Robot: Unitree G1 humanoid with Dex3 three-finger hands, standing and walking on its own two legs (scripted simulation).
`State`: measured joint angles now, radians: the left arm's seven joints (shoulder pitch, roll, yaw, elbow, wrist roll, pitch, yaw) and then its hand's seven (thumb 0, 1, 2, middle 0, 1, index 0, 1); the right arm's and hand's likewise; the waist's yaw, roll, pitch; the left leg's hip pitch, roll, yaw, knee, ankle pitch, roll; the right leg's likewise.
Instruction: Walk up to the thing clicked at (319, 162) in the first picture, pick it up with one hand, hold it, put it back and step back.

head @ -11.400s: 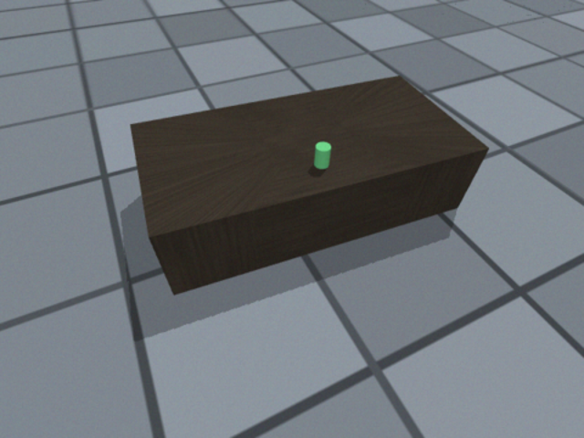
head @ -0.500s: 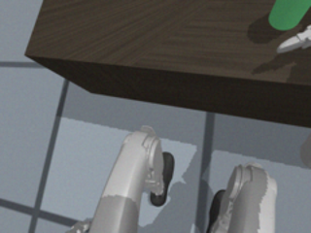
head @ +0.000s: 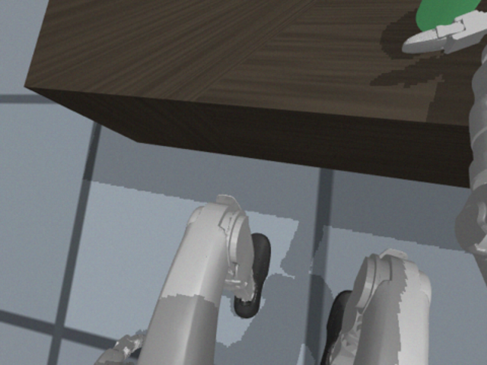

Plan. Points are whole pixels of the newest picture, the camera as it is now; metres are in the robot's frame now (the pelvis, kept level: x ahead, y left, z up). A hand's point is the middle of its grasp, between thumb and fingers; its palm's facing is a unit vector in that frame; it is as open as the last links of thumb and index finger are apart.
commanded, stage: close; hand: right
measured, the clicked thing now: out of the picture +0.63 -0.10 +0.00
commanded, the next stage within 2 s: settle in 0.34 s
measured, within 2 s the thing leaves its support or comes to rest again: leaves its support in 0.70 s
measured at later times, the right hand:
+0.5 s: hand out of the picture +0.64 -0.11 +0.00, palm faces -0.02 +1.00 -0.03, open 8.5 cm
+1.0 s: hand out of the picture +0.61 -0.11 +0.07, palm faces -0.04 +1.00 -0.04, open 8.5 cm
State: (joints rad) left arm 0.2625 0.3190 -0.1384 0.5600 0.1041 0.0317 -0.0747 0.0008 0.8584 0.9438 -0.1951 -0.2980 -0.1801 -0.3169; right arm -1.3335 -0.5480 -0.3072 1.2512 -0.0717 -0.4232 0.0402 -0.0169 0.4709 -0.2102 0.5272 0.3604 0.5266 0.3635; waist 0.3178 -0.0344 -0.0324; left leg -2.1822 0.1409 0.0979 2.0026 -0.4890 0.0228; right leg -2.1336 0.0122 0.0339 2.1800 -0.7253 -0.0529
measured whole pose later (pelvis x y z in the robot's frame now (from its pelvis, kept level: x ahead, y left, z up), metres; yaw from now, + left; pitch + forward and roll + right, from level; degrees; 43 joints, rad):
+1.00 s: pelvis +0.01 +0.00 +0.06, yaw -1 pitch +39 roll +5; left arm 0.30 0.29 -0.09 0.58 0.04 0.03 -0.04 0.00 0.88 0.93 -0.21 -0.30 -0.20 -0.32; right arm -1.19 -0.46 -0.26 1.05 -0.02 -0.30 0.03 0.00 0.27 -1.20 0.79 1.17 0.80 1.17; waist 0.27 -0.05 -0.09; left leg -2.02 0.12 0.09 1.84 -0.49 0.01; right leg -1.97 0.01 0.02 2.00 -0.72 -0.05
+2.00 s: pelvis +0.05 +0.01 +0.21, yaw -2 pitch +27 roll +1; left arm 0.26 0.25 0.01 0.68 0.00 -0.04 0.00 0.01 0.87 0.94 -0.20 -0.29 -0.18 -0.31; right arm -0.64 -0.23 -0.19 0.81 0.09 -0.41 0.03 0.00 0.30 -1.23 0.81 1.16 0.82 1.16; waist 0.12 -0.02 -0.15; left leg -1.37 0.06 0.07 1.35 -0.46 0.02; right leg -1.28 -0.02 -0.01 1.44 -0.64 -0.02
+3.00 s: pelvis +0.09 +0.00 +0.31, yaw -2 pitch +13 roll +1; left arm 0.24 0.23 0.01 0.69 -0.01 -0.08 0.02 0.01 0.87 0.93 -0.19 -0.29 -0.18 -0.31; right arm -0.23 -0.20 -0.11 0.53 0.17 -0.41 0.13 0.00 0.26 -1.19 0.80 1.14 0.81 1.15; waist 0.03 -0.01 -0.08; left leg -0.78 0.04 0.07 0.91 -0.36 0.00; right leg -0.69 -0.02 -0.02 0.97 -0.51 -0.02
